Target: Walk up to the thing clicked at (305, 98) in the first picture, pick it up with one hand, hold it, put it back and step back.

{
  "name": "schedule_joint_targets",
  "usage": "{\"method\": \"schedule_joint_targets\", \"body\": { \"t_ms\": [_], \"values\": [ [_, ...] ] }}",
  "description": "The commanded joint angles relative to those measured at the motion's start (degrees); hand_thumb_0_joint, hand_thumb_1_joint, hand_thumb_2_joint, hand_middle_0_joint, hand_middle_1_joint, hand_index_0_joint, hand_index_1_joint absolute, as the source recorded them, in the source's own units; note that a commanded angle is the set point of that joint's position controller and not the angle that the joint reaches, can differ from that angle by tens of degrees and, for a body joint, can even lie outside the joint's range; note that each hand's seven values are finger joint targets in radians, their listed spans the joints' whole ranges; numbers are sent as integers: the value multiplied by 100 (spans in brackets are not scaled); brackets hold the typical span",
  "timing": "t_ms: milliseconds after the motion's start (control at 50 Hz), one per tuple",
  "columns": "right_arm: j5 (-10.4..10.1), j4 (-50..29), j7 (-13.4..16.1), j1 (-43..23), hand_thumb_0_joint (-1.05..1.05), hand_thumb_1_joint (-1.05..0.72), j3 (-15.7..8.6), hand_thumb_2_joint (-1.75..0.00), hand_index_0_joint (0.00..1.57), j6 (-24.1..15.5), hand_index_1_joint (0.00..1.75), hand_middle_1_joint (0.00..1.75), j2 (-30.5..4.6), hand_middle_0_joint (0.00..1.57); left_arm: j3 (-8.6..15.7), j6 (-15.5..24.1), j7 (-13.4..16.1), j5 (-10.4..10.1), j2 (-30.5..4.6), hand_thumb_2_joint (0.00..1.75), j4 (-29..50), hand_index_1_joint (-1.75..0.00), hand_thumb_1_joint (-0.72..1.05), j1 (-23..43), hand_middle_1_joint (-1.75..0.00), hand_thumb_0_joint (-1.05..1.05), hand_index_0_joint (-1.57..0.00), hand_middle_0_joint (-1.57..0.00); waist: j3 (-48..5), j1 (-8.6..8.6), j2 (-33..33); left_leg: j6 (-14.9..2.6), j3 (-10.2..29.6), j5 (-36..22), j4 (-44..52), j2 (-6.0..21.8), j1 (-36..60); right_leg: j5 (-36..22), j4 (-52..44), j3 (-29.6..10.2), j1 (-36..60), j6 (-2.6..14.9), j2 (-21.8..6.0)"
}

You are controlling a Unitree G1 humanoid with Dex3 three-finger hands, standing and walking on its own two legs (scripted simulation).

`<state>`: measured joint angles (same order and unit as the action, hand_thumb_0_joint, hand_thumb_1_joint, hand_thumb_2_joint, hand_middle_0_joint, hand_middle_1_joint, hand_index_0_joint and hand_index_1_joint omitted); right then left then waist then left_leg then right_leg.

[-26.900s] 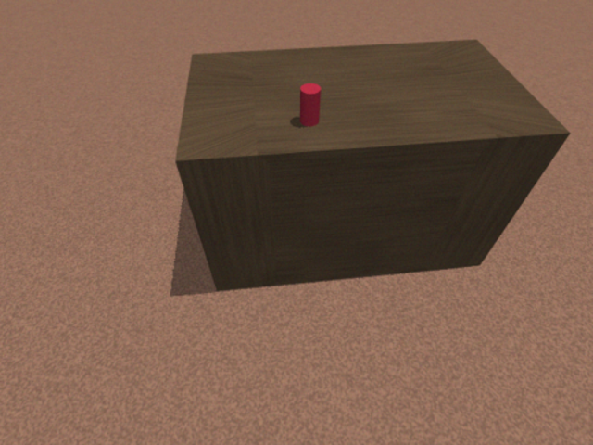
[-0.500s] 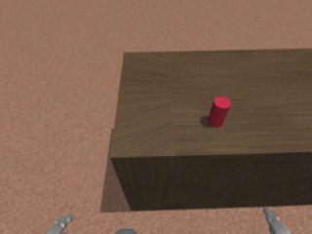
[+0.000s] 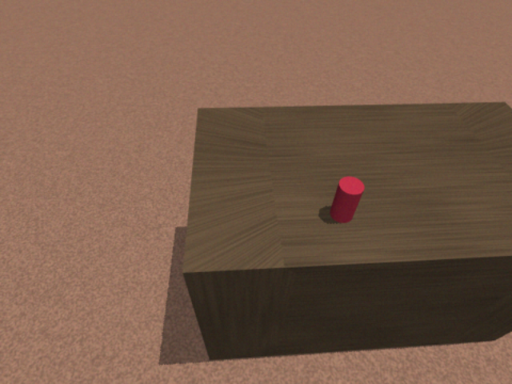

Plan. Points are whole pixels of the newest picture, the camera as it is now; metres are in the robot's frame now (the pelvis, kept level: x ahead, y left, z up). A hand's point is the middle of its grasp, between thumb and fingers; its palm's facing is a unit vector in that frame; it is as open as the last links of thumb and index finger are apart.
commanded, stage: stand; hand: right
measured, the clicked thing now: (346, 200) +0.51 -0.19 -0.07
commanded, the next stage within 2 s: none
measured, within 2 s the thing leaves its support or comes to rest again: neither
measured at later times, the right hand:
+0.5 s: hand out of the picture +0.06 -0.26 -0.15, palm faces +0.00 +0.94 -0.35, open 7.4 cm
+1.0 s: hand out of the picture +0.08 -0.25 -0.14, palm faces +0.01 +0.94 -0.35, open 7.4 cm
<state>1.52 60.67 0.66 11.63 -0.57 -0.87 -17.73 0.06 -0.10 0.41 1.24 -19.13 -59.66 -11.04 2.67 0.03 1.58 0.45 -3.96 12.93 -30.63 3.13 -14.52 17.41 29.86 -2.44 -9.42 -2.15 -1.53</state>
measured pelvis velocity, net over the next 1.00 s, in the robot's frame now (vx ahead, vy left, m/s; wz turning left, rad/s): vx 0.01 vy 0.01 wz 0.00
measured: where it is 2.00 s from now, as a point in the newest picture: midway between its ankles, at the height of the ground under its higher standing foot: outside the picture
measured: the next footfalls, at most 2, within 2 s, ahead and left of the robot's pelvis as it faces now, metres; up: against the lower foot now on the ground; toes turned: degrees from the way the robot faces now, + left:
none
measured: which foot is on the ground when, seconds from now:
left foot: down 0.00-1.00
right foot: down 0.00-1.00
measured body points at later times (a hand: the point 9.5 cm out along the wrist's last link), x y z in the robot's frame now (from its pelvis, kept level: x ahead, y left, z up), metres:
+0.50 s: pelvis +0.00 +0.00 +0.01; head +0.00 +0.01 +0.46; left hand +0.04 +0.29 -0.13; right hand +0.06 -0.30 -0.12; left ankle +0.04 +0.12 -0.73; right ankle -0.01 -0.15 -0.73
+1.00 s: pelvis +0.01 +0.01 +0.01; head +0.02 +0.02 +0.46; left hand +0.09 +0.30 -0.13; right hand +0.08 -0.29 -0.12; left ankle +0.04 +0.12 -0.73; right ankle -0.01 -0.15 -0.73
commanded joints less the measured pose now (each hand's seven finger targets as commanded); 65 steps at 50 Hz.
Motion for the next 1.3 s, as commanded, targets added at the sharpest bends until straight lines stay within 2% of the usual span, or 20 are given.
{"method": "schedule_joint_targets", "body": {
  "t_ms": [0,100,180,280,300,400,460,520,680,760,820,840,900,980,1020,1040,1080,1220,1260,1280],
  "values": [
    [0,-182,64,-356,0,-85,-257,-90,20,-172,30,30,-1277,20,235,158,58,-12,-1097,90,98,-30,90,132,-30,0,-20,-20,-102,-20,-449,-196,785,114,1151,479,483,-564,-821,-306,-329,380,-311],
    [-30,5,32,-479,0,-90,-254,-90,20,-126,30,30,-1298,20,195,167,35,7,-1111,90,-80,-30,90,231,-30,0,-20,-20,50,18,-322,-157,791,553,1342,471,417,-301,-1093,-300,-334,354,-350],
    [-57,91,4,-524,0,-90,-249,-90,20,-115,30,30,-1262,20,174,210,38,12,-1144,90,-165,-30,90,316,-30,0,-20,-20,-128,83,-76,-162,666,11,1181,427,704,-477,-1293,-388,-288,332,-450],
    [-40,189,-17,-590,0,-90,-252,-90,20,-56,30,30,-1332,20,168,177,36,0,-1176,90,-240,-30,90,319,-30,0,-20,-20,126,63,-144,-143,722,620,1392,429,510,16,-1358,-324,-455,304,-389],
    [-51,183,-25,-624,0,-90,-262,-90,20,-51,30,30,-1345,20,164,181,41,11,-1159,90,-253,-30,90,307,-30,0,-20,-20,120,62,-93,-164,714,550,1352,435,511,17,-1400,-356,-420,308,-423],
    [-72,240,-31,-654,0,-90,-250,-90,20,-75,30,30,-1315,20,166,219,51,-14,-1210,90,-277,-30,90,350,-30,0,-20,-20,-263,91,-47,-179,605,-215,1197,454,855,-716,-1376,-419,-166,319,-523],
    [-73,292,-32,-676,0,-90,-242,-90,20,-63,30,30,-1341,20,162,216,57,-30,-1225,90,-292,-30,90,369,-30,0,-20,-20,-169,90,-82,-167,596,-202,1239,451,837,-677,-1404,-393,-229,305,-504],
    [-79,304,-33,-715,0,-90,-236,-90,20,-69,30,30,-1369,20,155,211,56,-24,-1214,90,-305,-30,90,381,-30,0,-20,-20,-245,86,-116,-177,579,-469,1211,478,894,-911,-1375,-376,-125,301,-525],
    [-79,337,-31,-767,0,-90,-215,-90,20,-59,30,30,-1379,20,162,171,46,-26,-1211,90,-356,-30,90,363,-30,0,-20,-20,-118,74,-205,-168,636,-34,1422,487,748,-708,-1374,-303,-94,289,-496],
    [-84,350,-25,-766,0,-90,-210,-90,20,-90,30,30,-1376,20,163,179,42,-37,-1191,90,-335,-30,90,395,-30,0,-20,-20,-323,65,-228,-160,600,-675,1336,495,914,-1101,-1342,-297,53,269,-534],
    [-104,344,-17,-793,0,-90,-212,-90,20,-110,30,30,-1394,20,171,199,55,-39,-1203,90,-309,-30,90,407,-30,0,-20,-20,-564,43,-174,-190,560,-1442,1168,546,1166,-1640,-1269,-263,210,236,-572],
    [-106,350,-8,-781,0,-90,-210,-90,20,-110,30,30,-1392,20,177,192,55,-50,-1209,90,-314,-30,90,451,-30,0,-20,-20,-530,70,-167,-178,539,-1481,1164,533,1155,-1665,-1284,-266,204,233,-578],
    [-96,359,0,-789,0,-90,-211,-90,20,-103,30,30,-1395,20,179,171,49,-47,-1216,90,-289,-30,90,479,-30,0,-20,-20,-431,54,-193,-157,543,-1219,1260,523,1103,-1486,-1329,-238,164,229,-566],
    [-97,358,1,-830,0,-90,-221,-90,20,-97,30,30,-1406,20,181,164,58,-40,-1210,90,-288,-30,90,498,-30,0,-20,-20,-475,51,-166,-162,532,-1460,1210,560,1202,-1565,-1313,-212,161,229,-565],
    [-91,377,-7,-782,0,-90,-215,-90,20,-88,30,30,-1384,20,183,155,50,-49,-1214,90,-311,-30,90,493,-30,0,-20,-20,-297,80,-182,-144,524,-998,1325,499,1012,-1315,-1403,-230,124,221,-573],
    [-88,360,-8,-812,0,-90,-227,-90,20,-83,30,30,-1397,20,195,160,52,-51,-1238,90,-289,-30,90,510,-30,0,-20,-20,-338,58,-154,-160,530,-1027,1306,520,1059,-1339,-1402,-235,152,230,-590],
    [-86,352,-14,-874,0,-90,-243,-90,20,-73,30,30,-1445,20,183,156,42,-43,-1207,90,-295,-30,90,466,-30,0,-20,-20,-207,57,-182,-150,557,-690,1374,508,1025,-1099,-1457,-225,9,223,-565],
    [-83,324,-29,-867,0,-90,-254,-90,20,-85,30,30,-1400,20,204,163,43,-52,-1241,90,-237,-30,90,534,-30,0,-20,-20,-332,80,-223,-143,582,-767,1399,511,1017,-1066,-1445,-226,112,251,-578],
    [-90,305,-33,-910,0,-90,-267,-90,20,-86,30,30,-1405,20,190,182,45,-34,-1230,90,-208,-30,90,519,-30,0,-20,-20,-458,61,-177,-161,565,-1078,1300,518,1080,-1291,-1441,-226,176,237,-599],
    [-89,321,-35,-874,0,-90,-262,-90,20,-83,30,30,-1412,20,184,186,43,-46,-1214,90,-219,-30,90,489,-30,0,-20,-20,-386,65,-158,-157,564,-969,1329,504,1014,-1254,-1473,-221,170,234,-603]
  ]
}}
